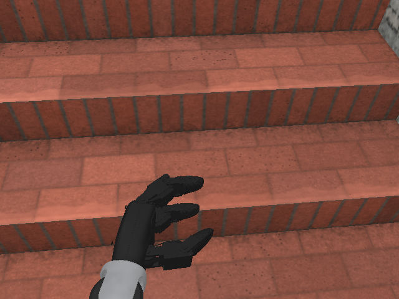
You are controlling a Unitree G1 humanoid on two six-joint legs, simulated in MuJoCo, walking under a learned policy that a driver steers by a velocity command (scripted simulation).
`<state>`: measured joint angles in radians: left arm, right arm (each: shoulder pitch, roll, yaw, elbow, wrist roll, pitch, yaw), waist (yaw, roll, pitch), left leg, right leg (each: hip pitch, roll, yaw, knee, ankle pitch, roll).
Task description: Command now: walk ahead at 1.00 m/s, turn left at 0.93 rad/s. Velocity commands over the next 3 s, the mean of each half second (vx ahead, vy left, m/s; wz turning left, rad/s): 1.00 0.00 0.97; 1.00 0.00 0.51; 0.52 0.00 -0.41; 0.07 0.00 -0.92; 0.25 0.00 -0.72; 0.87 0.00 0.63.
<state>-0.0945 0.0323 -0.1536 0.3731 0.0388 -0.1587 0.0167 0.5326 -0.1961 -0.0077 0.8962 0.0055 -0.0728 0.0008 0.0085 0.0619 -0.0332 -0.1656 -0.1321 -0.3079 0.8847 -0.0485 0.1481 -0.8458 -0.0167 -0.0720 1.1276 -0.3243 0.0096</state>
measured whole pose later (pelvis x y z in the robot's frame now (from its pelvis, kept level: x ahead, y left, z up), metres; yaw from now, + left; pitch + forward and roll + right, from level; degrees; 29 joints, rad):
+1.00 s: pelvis +0.76 +0.26 +0.40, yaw +43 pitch +5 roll -2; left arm 0.65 0.17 -0.02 1.07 0.00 -0.04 0.03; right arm -0.15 -0.11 0.10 0.39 -0.01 -0.09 0.07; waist 0.01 -0.02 -0.07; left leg -1.24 0.01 -0.04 1.83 -0.34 0.08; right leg -0.05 0.03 -0.09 0.44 -0.45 -0.02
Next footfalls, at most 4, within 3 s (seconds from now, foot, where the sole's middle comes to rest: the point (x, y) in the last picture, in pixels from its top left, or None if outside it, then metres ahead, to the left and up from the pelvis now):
0.38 left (151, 291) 0.43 0.15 -0.51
0.76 right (176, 160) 0.75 0.10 -0.36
1.06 left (34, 87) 0.88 0.50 -0.21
1.48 right None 1.22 0.49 -0.06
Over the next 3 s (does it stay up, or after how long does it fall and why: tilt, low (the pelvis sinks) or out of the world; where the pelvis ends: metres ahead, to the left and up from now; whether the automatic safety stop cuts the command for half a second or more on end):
stays up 1.54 0.40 0.84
